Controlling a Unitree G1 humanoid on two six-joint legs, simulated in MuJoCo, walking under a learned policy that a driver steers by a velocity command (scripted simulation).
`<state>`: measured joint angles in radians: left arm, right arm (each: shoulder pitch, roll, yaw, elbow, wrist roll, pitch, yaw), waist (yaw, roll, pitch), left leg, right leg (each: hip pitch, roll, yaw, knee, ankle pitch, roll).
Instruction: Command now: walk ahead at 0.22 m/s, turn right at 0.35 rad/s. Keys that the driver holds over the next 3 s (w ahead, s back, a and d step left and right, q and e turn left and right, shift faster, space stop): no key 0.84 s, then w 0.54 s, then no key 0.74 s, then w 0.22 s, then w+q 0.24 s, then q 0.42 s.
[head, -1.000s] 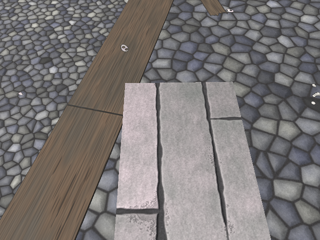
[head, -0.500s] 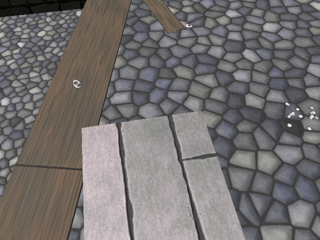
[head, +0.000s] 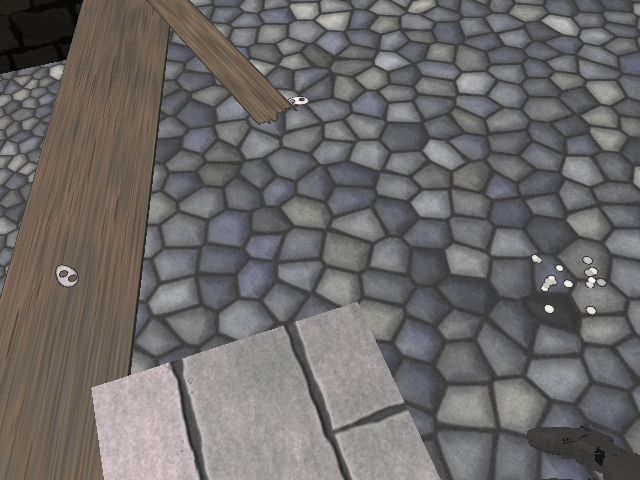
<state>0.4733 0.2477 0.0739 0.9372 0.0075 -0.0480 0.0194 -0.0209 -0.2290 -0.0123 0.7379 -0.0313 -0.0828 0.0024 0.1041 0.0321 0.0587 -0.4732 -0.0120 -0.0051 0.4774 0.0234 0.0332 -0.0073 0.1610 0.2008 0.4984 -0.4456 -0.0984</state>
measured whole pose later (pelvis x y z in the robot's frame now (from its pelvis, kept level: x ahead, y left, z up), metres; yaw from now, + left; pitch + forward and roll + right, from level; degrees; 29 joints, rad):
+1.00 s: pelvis +0.10 +0.00 +0.02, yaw -2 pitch -1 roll +0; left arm 0.36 0.18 0.02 1.09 0.01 -0.01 0.03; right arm 0.33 -0.18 -0.02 1.07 -0.03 0.00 -0.01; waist 0.00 -0.01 -0.01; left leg -0.28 -0.02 0.03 0.56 -0.35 0.06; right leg -0.10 0.04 0.03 0.43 -0.32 -0.05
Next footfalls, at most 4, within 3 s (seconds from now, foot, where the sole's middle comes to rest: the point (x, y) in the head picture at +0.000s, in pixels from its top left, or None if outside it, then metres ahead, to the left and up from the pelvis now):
0.40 right None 0.09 -0.10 -0.76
1.56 right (397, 446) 0.51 -0.06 -0.76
1.96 left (302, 457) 0.47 0.13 -0.76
2.84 left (351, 308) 0.83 0.06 -0.76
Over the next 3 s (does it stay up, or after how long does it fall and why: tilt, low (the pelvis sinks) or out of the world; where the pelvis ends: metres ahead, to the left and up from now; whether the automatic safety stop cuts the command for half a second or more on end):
stays up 0.71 0.00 0.00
